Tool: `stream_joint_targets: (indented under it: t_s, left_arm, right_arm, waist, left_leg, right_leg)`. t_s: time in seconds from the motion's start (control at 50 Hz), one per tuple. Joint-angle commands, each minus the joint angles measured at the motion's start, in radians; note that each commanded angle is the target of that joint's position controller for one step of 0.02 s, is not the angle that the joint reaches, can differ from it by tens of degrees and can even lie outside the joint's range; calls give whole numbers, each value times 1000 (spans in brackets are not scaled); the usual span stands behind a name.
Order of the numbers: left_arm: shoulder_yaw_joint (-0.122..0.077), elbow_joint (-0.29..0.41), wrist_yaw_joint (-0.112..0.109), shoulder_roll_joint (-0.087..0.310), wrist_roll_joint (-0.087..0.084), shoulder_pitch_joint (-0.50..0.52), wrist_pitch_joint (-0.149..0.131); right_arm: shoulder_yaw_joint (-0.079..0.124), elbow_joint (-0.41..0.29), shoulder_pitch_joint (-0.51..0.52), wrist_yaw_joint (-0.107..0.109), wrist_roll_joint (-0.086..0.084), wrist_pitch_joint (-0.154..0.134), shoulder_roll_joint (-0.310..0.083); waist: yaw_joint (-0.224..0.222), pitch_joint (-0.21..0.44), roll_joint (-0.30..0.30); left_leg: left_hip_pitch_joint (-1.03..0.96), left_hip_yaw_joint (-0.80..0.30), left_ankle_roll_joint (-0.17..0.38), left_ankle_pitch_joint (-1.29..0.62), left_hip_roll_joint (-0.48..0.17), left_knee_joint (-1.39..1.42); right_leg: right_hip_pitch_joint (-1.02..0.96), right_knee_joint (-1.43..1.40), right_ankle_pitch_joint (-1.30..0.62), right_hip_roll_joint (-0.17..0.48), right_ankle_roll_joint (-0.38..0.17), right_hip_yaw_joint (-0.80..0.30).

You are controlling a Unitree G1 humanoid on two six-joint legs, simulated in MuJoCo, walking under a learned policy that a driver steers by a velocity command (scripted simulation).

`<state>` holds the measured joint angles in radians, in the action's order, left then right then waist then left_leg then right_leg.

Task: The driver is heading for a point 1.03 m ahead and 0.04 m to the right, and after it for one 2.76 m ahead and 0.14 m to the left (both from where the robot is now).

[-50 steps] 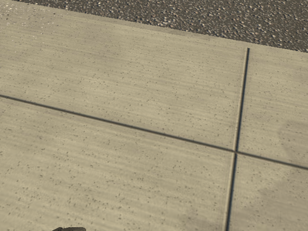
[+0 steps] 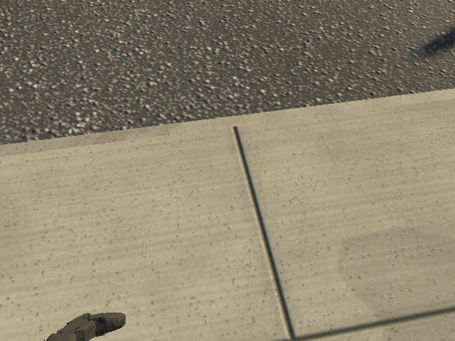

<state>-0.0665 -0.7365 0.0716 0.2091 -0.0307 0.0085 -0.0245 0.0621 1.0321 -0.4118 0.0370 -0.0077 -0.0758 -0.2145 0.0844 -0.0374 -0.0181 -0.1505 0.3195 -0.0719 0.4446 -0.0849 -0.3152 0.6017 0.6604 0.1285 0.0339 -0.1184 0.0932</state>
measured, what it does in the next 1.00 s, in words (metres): walks ahead: right foot, then left foot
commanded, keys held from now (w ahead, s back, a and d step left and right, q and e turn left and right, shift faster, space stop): w+e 0.22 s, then w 0.10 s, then no key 0.58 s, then w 0.10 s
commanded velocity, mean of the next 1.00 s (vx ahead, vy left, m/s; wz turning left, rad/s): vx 0.28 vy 0.00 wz -0.27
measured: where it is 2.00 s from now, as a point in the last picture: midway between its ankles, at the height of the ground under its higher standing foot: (265, 215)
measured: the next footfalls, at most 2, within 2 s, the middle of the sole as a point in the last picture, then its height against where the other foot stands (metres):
right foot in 0.04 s outside the picture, level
left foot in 0.52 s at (212, 318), level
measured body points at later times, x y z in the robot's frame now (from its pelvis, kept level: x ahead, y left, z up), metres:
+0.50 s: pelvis +0.29 -0.03 +0.01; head +0.32 -0.05 +0.46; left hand +0.37 +0.24 -0.11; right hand +0.47 -0.30 -0.08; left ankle +0.48 +0.05 -0.71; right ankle +0.15 -0.09 -0.72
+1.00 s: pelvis +0.40 -0.06 +0.01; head +0.40 -0.08 +0.46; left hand +0.55 +0.17 -0.11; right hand +0.44 -0.33 -0.12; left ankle +0.48 +0.04 -0.72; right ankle +0.37 -0.19 -0.72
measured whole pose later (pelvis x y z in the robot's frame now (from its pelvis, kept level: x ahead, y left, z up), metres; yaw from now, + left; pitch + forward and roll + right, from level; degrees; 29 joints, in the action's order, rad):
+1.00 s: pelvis +0.40 -0.06 +0.01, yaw -14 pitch +0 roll +1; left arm -0.05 -0.85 -0.03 0.21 0.00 -0.28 -0.01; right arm 0.03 0.89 -0.19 0.01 0.01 -0.03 -0.23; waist 0.01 0.02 0.02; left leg 0.35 0.03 0.02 0.31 0.00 -0.59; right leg 0.28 0.60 0.34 0.02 0.01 -0.04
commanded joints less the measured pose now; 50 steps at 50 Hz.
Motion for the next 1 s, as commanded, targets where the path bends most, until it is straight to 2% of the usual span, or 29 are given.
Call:
stream_joint_targets:
  t_s: [0.02, 0.04, 0.06, 0.08, 0.1, 0.12, 0.16, 0.2, 0.28, 0.4, 0.46, 0.5, 0.52, 0.54, 0.56, 0.58, 0.6, 0.62, 0.66, 0.7, 0.74, 0.8, 0.82, 0.84, 0.86, 0.88, 0.92, 0.96, 1.0]
  left_arm:
    - [-89, 0, -12, 204, -3, -271, -6]
    - [-114, -37, -37, 280, 3, -392, 0]
    - [-114, -6, -39, 357, 9, -340, -14]
    - [-87, -14, -37, 271, 26, -387, -23]
    - [-72, -24, -37, 214, 27, -355, -36]
    - [-59, -8, -35, 178, 16, -271, -48]
    - [-41, 18, -39, 135, 21, -179, -57]
    - [-42, 16, -49, 152, 15, -194, -63]
    - [-45, 3, -74, 183, 16, -272, -63]
    - [-35, -47, -87, 176, 15, -388, -48]
    - [-30, -55, -97, 168, 22, -399, -32]
    - [-29, -41, -100, 178, 22, -350, -26]
    - [-21, -21, -99, 160, 31, -334, -29]
    - [-3, -24, -95, 107, 38, -447, -38]
    - [6, -70, -85, 104, 23, -574, -37]
    - [-18, -68, -79, 204, 7, -529, -27]
    - [-22, -40, -82, 212, 0, -411, -9]
    - [-20, -25, -87, 192, 9, -343, 13]
    - [-13, -30, -103, 132, 23, -356, 51]
    - [2, -53, -111, 80, 34, -390, 54]
    - [1, -68, -110, 90, 34, -397, 46]
    - [-4, -72, -102, 101, 55, -363, 48]
    - [-7, -50, -106, 131, 67, -332, 49]
    - [-20, -32, -114, 199, 58, -286, 52]
    - [-17, -48, -113, 175, 51, -269, 47]
    - [-8, -49, -111, 139, 53, -249, 38]
    - [-5, -60, -108, 125, 51, -246, 17]
    - [-17, -71, -108, 158, 34, -298, 6]
    - [-29, -81, -107, 194, 22, -354, -7]
  right_arm:
    - [52, -72, 59, 6, -16, 8, -241]
    - [38, -105, 58, 2, 13, -2, -184]
    - [0, -178, 2, -13, 11, -42, -64]
    - [16, -208, 133, -27, -28, -89, -143]
    - [18, -233, 197, -30, -51, -103, -153]
    - [19, -223, 198, -21, -33, -102, -150]
    - [36, -216, 158, -17, -5, -74, -169]
    - [37, -242, 174, -17, 11, -50, -151]
    - [22, -295, 320, -16, 27, -38, -122]
    - [2, -349, 489, -54, 19, -61, -105]
    - [9, -358, 477, -68, 25, -69, -134]
    - [19, -327, 360, -66, 36, -78, -162]
    - [27, -310, 261, -64, 53, -85, -204]
    - [32, -301, 155, -58, 76, -79, -252]
    - [15, -267, 95, -63, 45, -57, -168]
    - [8, -277, 116, -65, 14, -35, -146]
    - [4, -292, 203, -59, 8, -17, -136]
    - [-12, -300, 285, -57, 15, -5, -110]
    - [-14, -303, 381, -56, 33, 11, -115]
    - [-5, -291, 385, -56, 42, 17, -130]
    - [-3, -274, 361, -50, 31, 21, -131]
    - [-19, -254, 344, -46, 16, 34, -99]
    - [-27, -241, 321, -48, 23, 35, -81]
    - [-21, -241, 289, -50, 30, 36, -99]
    - [-20, -237, 294, -45, 31, 37, -97]
    - [-19, -231, 295, -39, 29, 38, -98]
    - [-16, -203, 255, -27, 24, 43, -99]
    - [-9, -193, 247, -23, 13, 39, -110]
    - [-9, -205, 282, -30, 0, 18, -87]
  waist:
    - [-241, 145, 150]
    - [-257, 226, 1]
    - [-132, 357, -218]
    - [-202, 384, -101]
    - [-186, 251, -75]
    - [-129, 164, 23]
    - [-59, 112, 25]
    - [-43, 88, 19]
    - [-87, 42, -12]
    - [-170, 22, -64]
    - [-153, 57, -81]
    - [-80, 112, -91]
    - [-40, 210, -56]
    - [-46, 376, 114]
    - [-46, 538, 290]
    - [-28, 490, 171]
    - [-35, 345, 98]
    - [-61, 215, 50]
    - [-128, 109, 104]
    - [-132, 123, 165]
    - [-131, 185, 156]
    - [-138, 162, 124]
    - [-126, 121, 86]
    - [-72, 64, -3]
    - [-64, 39, -72]
    - [-64, 12, -91]
    - [-62, 14, -112]
    - [-87, 2, -100]
    - [-117, -25, -144]
  left_leg:
    - [136, -51, 122, -1204, -184, -449]
    - [461, -77, 81, -599, -128, -774]
    - [842, -234, 36, 122, 98, -1120]
    - [944, -415, 63, 90, 72, -1185]
    - [994, -404, 91, 4, 29, -1146]
    - [939, -406, 93, -76, -17, -1054]
    - [800, -416, 78, -133, -68, -926]
    - [770, -400, 49, -148, -70, -835]
    - [807, -362, 16, -381, -39, -559]
    - [695, -318, 64, -651, 56, -222]
    - [687, -327, 104, -550, 81, -158]
    - [537, -300, 144, -593, 103, -76]
    - [320, -361, 190, -921, 17, -123]
    - [-54, -581, 345, -1331, -225, -228]
    - [-211, -797, 481, -1375, -380, -216]
    - [-134, -814, 451, -1065, -343, -170]
    - [7, -747, 397, -816, -294, -120]
    - [193, -673, 363, -650, -242, -55]
    - [478, -556, 296, -448, -149, 38]
    - [554, -463, 290, -502, -96, 53]
    - [513, -455, 291, -464, -105, 37]
    - [579, -438, 203, -52, -62, 26]
    - [616, -426, 146, 74, -33, 6]
    - [601, -372, 101, 78, 30, -32]
    - [489, -323, 77, -27, 61, -77]
    - [439, -317, 72, -92, 63, -114]
    - [422, -300, 83, -104, 72, -154]
    - [507, -262, 101, 26, 104, -224]
    - [609, -236, 112, -4, 126, -345]
  right_leg:
    - [-461, -118, -4, -123, -92, 50]
    - [-788, -110, -7, 43, -147, -225]
    - [-1041, -277, 172, 284, -345, -843]
    - [-1019, -396, 190, 298, -312, -895]
    - [-907, -389, 107, 266, -264, -733]
    - [-729, -391, 3, 213, -225, -596]
    - [-502, -414, -105, 146, -189, -460]
    - [-408, -441, -158, 129, -197, -430]
    - [-358, -455, -238, 81, -164, -329]
    - [-419, -361, -337, 64, -73, -283]
    - [-553, -236, -439, 103, -53, -336]
    - [-583, -93, -598, 72, -20, -333]
    - [-505, 64, -527, 19, 18, -306]
    - [-238, 383, -109, -69, 86, -283]
    - [-107, 596, 568, -132, 140, -269]
    - [-45, 665, 575, -85, 147, -314]
    - [9, 678, 515, -47, 162, -268]
    - [7, 598, 471, -12, 167, -227]
    - [-156, 361, 408, 27, 168, -179]
    - [-292, 199, 348, 6, 169, -128]
    - [-367, 71, 195, 4, 156, -120]
    - [-489, -118, 39, -5, 114, -109]
    - [-486, -177, 54, 52, 87, -181]
    - [-383, -219, 206, 95, 53, -235]
    - [-240, -266, 407, 75, 46, -232]
    - [-189, -293, 441, 56, 63, -222]
    - [-194, -292, 418, 42, 83, -205]
    - [-241, -299, 517, 59, 47, -241]
    - [-308, -375, 602, 155, -25, -389]
Keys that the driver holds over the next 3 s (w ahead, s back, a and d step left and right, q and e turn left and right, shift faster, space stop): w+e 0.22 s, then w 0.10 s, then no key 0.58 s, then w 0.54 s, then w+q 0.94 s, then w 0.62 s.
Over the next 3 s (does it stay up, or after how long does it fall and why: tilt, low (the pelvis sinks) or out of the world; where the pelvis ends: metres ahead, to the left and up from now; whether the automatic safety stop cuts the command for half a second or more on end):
stays up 1.39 -0.11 0.03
